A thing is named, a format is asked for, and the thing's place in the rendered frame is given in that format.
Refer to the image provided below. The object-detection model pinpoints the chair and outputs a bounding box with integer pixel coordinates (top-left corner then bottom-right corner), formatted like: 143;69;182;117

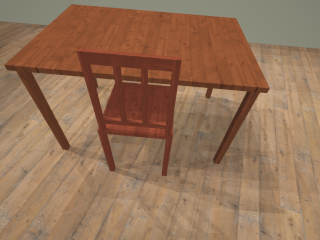
76;48;182;176

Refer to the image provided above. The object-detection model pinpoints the table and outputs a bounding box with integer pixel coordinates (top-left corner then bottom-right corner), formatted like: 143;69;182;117
4;4;270;164

